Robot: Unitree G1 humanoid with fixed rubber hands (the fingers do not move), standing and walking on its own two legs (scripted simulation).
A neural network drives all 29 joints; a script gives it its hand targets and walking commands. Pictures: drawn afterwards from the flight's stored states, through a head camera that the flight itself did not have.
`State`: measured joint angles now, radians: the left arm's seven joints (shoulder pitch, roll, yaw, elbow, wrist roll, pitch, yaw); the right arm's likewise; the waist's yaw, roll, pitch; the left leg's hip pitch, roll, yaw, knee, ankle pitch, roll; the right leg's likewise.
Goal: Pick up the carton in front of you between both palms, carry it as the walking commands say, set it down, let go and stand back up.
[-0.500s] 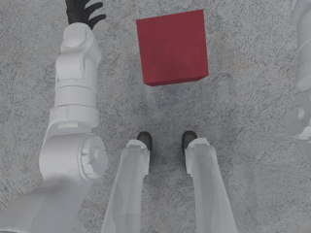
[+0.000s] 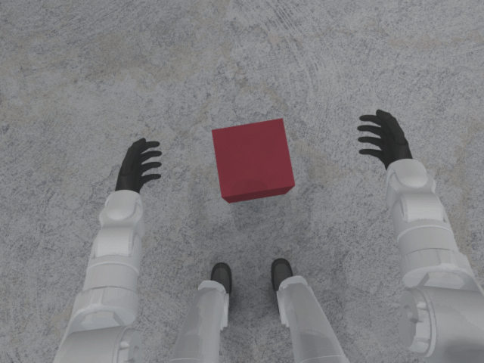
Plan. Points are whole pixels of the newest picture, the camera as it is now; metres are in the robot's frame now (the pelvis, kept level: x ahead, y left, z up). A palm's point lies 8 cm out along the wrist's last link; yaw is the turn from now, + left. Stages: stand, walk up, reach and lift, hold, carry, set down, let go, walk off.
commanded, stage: let go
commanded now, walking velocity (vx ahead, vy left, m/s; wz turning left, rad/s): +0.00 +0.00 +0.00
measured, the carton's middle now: (252, 165) +0.50 -0.01 -0.59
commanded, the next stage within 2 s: stand in 1.02 s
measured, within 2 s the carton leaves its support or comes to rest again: neither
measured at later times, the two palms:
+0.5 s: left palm (54, 299) +0.23 +0.25 -0.01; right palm (426, 256) +0.26 -0.21 -0.02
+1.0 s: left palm (49, 312) +0.21 +0.25 +0.00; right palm (442, 299) +0.22 -0.22 -0.01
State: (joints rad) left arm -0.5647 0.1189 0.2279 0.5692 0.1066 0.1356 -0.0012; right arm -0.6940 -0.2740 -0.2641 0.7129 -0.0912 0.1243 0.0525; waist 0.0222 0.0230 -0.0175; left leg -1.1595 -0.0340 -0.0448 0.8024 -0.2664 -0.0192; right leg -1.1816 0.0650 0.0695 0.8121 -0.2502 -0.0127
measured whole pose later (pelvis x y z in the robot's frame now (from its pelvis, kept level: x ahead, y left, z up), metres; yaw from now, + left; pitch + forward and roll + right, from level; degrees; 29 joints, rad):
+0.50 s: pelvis +0.06 +0.02 +0.06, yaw +1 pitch +8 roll +0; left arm 0.19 0.19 0.03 0.45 -0.02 0.01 -0.05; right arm 0.11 -0.21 -0.10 0.53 -0.01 -0.01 0.05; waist 0.03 0.03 0.01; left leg -0.35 -0.05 -0.07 0.48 -0.28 0.02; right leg -0.35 0.03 0.06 0.47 -0.26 0.00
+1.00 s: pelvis +0.06 +0.01 +0.06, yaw +1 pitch -5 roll +0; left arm 0.22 0.21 0.03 0.40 0.03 0.19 -0.05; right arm 0.23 -0.21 -0.05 0.44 0.00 0.12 0.06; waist 0.00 0.01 0.10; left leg -0.09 -0.04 -0.07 0.47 -0.29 0.01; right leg -0.09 0.04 0.06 0.45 -0.28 -0.01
